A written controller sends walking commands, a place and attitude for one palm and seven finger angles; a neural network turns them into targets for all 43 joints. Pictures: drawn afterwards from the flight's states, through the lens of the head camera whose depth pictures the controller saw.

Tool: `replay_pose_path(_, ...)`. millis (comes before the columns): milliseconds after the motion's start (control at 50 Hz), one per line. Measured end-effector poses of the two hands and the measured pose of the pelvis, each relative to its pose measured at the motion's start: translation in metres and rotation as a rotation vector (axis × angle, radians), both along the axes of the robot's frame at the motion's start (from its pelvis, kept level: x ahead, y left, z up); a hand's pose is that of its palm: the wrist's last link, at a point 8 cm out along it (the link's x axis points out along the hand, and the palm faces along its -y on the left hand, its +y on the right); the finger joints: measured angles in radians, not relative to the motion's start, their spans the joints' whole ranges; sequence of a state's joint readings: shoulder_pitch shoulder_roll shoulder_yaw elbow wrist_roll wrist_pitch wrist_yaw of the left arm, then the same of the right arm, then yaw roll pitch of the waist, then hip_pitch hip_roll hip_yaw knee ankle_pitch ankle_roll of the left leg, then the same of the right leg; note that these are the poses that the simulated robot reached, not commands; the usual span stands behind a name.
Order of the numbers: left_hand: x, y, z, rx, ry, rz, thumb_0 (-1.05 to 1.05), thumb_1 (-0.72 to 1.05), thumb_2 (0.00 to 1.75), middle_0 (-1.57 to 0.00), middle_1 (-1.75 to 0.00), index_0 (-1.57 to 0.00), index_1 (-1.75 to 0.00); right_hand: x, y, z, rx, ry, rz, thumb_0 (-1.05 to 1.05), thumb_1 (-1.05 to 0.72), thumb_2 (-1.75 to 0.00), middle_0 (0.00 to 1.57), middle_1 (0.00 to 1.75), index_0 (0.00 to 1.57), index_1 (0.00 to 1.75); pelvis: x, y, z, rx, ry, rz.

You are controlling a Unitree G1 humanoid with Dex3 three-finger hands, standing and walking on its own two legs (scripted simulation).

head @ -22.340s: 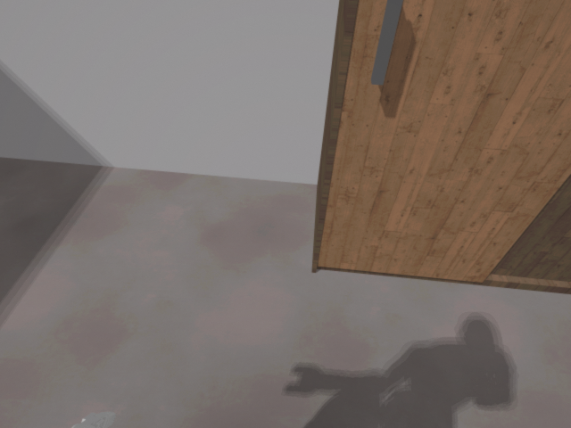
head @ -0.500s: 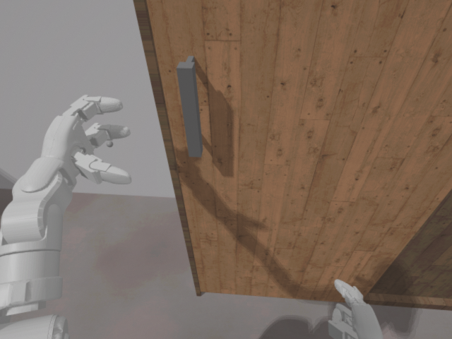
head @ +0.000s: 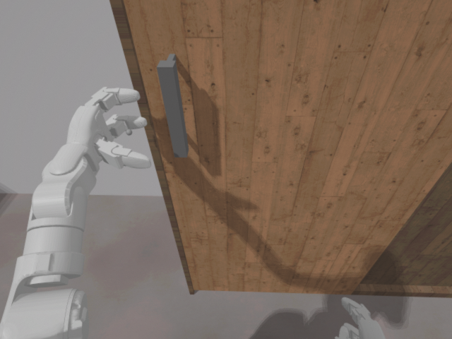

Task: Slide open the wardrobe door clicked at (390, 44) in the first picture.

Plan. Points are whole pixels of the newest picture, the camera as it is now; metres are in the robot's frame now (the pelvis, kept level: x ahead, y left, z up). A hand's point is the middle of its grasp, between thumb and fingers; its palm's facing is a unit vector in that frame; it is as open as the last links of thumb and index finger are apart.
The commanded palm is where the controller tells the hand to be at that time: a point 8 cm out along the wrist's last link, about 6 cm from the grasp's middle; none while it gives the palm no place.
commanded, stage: move the hooked fingers beside the handle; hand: left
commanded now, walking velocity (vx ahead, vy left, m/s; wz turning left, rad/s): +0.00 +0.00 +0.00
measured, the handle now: (177, 108) +0.47 +0.12 +0.20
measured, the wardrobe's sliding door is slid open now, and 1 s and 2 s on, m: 0.00 0.00 0.00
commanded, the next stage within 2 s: none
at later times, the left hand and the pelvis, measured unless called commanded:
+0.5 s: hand (138, 128) +0.40 +0.18 +0.20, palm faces +0.06 -1.00 -0.01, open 14.0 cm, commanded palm +0.38 +0.23 +0.21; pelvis +0.01 +0.00 +0.00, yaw -1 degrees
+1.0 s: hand (139, 123) +0.41 +0.18 +0.21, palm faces +0.07 -1.00 -0.01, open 14.0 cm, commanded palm +0.38 +0.22 +0.21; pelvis +0.01 +0.00 +0.00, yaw -1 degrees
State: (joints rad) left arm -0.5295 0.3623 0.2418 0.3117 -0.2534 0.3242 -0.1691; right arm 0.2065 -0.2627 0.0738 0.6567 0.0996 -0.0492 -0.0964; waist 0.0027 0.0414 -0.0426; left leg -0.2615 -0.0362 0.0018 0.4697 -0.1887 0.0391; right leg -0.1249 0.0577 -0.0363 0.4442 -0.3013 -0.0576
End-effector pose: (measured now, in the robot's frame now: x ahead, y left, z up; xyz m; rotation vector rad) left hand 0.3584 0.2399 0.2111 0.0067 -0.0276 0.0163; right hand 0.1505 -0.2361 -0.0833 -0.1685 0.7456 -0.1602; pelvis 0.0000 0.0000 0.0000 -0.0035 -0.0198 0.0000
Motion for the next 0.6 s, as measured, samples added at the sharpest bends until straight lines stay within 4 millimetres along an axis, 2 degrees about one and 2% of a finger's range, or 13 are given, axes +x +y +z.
replay_pose_path(160,0.021,-0.003,-0.002,0.005,0.017,0.034,-0.01,-0.50,0.30,-0.30,-1.20,-0.30,-1.20,-0.010,-0.006,-0.005,0.002,0.040,-0.027,0.01,-0.90,-0.90,0.20,0.30,0.20,0.30,0.005,-0.002,0.000,0.002,0.012,-0.006)
replay_pose_path(320,0.031,-0.013,0.001,-0.007,-0.004,0.008,-0.01,-0.50,0.30,-0.30,-1.20,-0.30,-1.20,-0.016,-0.013,-0.010,0.003,0.076,-0.052,0.01,-0.90,-0.90,0.20,0.30,0.20,0.30,0.012,-0.003,0.000,0.006,0.019,-0.015)
replay_pose_path(460,0.025,-0.009,-0.009,0.000,0.017,0.035,-0.01,-0.50,0.30,-0.30,-1.20,-0.30,-1.20,-0.011,-0.015,-0.007,0.007,0.063,-0.061,0.01,-0.90,-0.90,0.20,0.30,0.20,0.30,0.015,-0.003,0.000,0.009,0.015,-0.023)
replay_pose_path(600,0.020,-0.004,-0.004,0.007,-0.005,0.045,-0.01,-0.50,0.30,-0.30,-1.20,-0.30,-1.20,-0.001,-0.013,-0.004,-0.006,0.048,-0.037,0.01,-0.90,-0.90,0.20,0.30,0.20,0.30,0.012,-0.005,0.000,0.005,0.007,-0.008)
